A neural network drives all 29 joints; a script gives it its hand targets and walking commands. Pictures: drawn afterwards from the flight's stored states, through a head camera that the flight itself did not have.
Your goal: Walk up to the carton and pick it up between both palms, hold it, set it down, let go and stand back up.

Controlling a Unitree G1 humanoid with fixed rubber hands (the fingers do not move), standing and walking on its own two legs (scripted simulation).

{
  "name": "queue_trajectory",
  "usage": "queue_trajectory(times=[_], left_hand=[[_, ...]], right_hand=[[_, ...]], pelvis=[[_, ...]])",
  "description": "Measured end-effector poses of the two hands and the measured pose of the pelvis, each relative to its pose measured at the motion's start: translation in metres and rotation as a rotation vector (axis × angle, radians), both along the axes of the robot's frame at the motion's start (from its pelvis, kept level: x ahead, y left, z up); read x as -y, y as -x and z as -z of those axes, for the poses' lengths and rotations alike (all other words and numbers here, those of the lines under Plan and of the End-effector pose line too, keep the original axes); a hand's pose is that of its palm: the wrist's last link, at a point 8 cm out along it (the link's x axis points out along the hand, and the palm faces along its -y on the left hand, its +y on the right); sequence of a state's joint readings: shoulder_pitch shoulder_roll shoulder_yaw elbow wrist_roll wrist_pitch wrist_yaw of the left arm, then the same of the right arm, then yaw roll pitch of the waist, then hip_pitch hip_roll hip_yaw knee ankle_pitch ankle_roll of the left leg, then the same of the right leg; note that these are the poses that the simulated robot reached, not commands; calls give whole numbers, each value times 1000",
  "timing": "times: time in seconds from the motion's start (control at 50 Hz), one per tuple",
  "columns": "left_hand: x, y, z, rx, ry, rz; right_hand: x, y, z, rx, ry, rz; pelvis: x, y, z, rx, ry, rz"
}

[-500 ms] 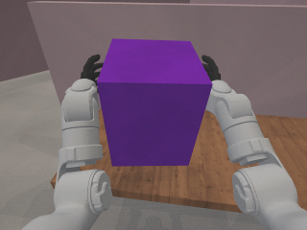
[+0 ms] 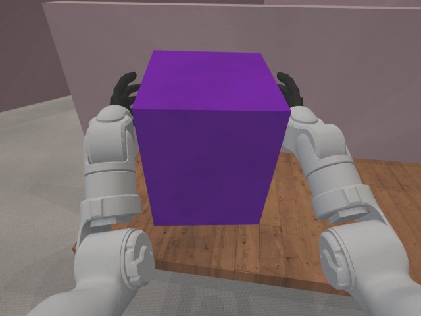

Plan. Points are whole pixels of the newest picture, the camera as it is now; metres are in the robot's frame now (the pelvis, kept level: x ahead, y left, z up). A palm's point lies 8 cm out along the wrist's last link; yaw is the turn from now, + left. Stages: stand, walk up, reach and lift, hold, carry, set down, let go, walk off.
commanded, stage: hold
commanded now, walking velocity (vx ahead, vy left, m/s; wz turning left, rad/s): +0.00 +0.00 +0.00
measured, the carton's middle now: (207, 139) +0.38 +0.01 +0.24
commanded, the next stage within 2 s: none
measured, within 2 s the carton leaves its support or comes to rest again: neither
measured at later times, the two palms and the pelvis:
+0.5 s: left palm (124, 116) +0.38 +0.15 +0.29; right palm (291, 116) +0.37 -0.14 +0.28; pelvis +0.01 +0.00 +0.00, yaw +0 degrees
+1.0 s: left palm (127, 118) +0.37 +0.14 +0.29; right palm (296, 122) +0.36 -0.15 +0.28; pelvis +0.00 +0.00 +0.00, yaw +0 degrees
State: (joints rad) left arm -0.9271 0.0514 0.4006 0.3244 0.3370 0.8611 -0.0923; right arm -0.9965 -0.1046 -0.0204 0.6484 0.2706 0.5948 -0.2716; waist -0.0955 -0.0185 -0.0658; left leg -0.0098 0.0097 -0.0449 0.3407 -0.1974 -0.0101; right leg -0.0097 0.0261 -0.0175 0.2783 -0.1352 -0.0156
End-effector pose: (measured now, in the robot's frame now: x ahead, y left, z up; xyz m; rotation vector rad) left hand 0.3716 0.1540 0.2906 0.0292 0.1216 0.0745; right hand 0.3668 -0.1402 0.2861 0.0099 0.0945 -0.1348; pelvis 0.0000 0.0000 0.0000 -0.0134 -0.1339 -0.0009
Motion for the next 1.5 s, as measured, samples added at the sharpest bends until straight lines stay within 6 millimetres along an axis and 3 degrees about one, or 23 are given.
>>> queue_trajectory(times=[0.34, 0.7, 0.98, 1.5], left_hand=[[3, -3, 10, -17, -6, 10], [-4, 2, 9, 20, 8, -4], [10, 5, 5, 10, -13, 14], [4, 0, 2, 2, -15, 13]], right_hand=[[3, 0, 12, -20, -17, 10], [-4, 0, 6, 14, 1, -7], [9, 10, 11, 4, -12, 15], [4, 4, 4, -5, 5, 11]], pelvis=[[-4, -4, 0, 5, 2, 1], [-3, -8, 1, 15, 6, -10], [-2, 0, 1, 8, 2, 4], [3, 2, 0, -15, 3, -17]])
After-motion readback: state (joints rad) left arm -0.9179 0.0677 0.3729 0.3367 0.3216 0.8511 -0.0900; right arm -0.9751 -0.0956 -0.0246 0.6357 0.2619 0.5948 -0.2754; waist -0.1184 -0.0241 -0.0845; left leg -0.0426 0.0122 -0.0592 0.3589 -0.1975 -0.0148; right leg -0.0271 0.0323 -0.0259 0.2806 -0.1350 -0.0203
